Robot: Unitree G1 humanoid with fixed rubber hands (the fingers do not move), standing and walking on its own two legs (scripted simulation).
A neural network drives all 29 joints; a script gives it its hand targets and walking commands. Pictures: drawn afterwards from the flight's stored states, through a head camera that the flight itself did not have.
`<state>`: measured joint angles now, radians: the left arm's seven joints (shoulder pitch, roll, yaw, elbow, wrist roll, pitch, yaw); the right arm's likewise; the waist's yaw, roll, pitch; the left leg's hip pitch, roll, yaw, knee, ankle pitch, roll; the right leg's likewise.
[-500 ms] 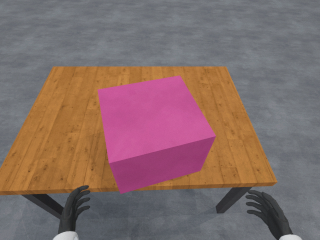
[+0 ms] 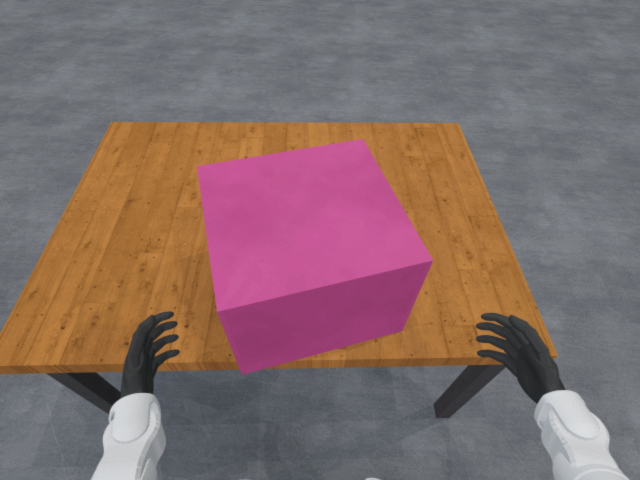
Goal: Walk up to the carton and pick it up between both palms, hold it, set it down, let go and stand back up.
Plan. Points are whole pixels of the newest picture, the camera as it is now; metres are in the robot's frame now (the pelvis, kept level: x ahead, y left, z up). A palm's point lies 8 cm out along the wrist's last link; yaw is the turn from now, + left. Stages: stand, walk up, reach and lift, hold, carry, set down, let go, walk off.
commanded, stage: reach and lift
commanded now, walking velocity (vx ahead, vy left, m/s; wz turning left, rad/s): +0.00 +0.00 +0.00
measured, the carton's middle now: (304, 252) +0.48 +0.06 -0.08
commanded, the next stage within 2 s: none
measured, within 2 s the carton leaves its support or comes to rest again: neither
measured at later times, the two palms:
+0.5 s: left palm (136, 332) +0.28 +0.26 +0.00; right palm (532, 307) +0.34 -0.26 +0.02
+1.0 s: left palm (132, 275) +0.34 +0.27 +0.04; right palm (512, 248) +0.41 -0.24 +0.05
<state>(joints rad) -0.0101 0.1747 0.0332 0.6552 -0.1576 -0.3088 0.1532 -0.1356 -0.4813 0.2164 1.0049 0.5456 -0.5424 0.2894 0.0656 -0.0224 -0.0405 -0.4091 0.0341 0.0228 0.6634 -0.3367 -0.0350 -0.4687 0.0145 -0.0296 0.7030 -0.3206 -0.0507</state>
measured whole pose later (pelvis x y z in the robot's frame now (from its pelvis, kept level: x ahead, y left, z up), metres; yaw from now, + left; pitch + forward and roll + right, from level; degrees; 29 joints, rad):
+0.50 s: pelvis +0.02 +0.02 +0.01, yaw -1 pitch +9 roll -1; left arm -0.08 0.17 0.05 0.51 -0.17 -0.18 0.15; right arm -0.33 -0.58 0.25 1.07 0.59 -0.46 0.30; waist 0.10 -0.01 -0.06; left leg -0.41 0.05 0.03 0.55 -0.30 -0.02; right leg -0.44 0.03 -0.02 0.51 -0.23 -0.03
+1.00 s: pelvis +0.01 +0.01 +0.02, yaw -1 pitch +14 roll -1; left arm -0.40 0.21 0.09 0.65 -0.22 -0.03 0.14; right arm -0.60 -0.60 0.25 1.08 0.55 -0.26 0.26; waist 0.13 0.02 -0.12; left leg -0.51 0.05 0.02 0.51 -0.24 -0.03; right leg -0.53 0.04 -0.03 0.46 -0.18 -0.04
